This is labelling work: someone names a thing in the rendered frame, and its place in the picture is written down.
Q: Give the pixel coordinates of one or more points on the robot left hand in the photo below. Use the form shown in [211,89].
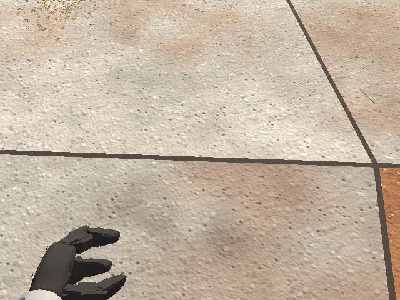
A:
[59,269]

